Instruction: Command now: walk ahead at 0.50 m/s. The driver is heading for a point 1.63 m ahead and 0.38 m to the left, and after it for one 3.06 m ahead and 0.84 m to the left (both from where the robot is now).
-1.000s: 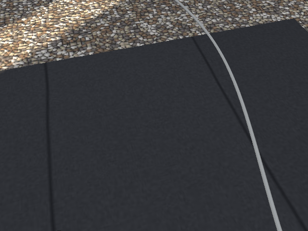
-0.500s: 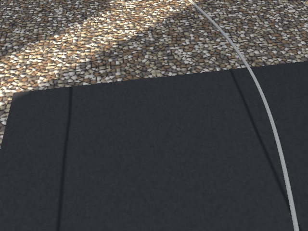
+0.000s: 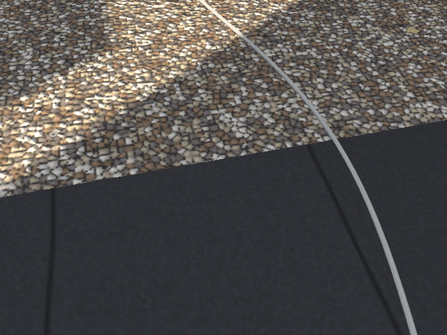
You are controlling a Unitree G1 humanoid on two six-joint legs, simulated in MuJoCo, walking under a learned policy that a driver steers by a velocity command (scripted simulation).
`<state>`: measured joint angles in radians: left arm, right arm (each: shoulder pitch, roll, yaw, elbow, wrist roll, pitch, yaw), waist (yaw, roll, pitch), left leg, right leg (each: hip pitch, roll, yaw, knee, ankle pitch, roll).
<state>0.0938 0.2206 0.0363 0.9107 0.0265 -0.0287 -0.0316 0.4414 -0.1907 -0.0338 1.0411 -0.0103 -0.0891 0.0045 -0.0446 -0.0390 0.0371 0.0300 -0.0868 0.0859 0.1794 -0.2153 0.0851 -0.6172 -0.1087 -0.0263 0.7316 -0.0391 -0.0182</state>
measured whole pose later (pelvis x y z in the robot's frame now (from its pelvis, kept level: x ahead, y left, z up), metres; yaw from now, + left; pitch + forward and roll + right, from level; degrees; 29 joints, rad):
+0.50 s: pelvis +0.27 -0.05 +0.00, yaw +1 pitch +0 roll -1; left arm 0.42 0.19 0.04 1.06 0.01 -0.09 0.00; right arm 0.15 -0.23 -0.05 0.94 -0.03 -0.03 0.03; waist 0.02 0.04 0.03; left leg -0.62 0.11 0.00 0.88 -0.10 0.03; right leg -0.02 0.09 -0.10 0.20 -0.19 -0.10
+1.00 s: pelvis +0.54 +0.02 +0.00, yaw +16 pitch +0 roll +0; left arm 0.12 0.24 0.05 0.84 0.04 -0.05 -0.01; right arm 0.34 -0.25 -0.08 0.96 0.00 -0.05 0.00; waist -0.03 -0.03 0.05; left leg -0.14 -0.15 -0.03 0.32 -0.18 0.14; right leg -0.62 -0.13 0.04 0.99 -0.21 0.04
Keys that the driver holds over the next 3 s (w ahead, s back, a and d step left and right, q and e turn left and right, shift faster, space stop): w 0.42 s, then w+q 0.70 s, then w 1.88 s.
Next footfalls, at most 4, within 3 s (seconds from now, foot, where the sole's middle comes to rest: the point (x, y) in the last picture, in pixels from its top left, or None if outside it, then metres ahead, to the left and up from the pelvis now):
0.16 right None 0.26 -0.12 -0.78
0.74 left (199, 315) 0.55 0.06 -0.78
1.28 right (217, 216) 0.91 0.00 -0.78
1.80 left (136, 185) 1.05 0.30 -0.78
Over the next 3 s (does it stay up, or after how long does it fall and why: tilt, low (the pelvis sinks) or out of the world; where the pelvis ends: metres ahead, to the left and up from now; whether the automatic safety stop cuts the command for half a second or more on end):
stays up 1.53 0.45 -0.01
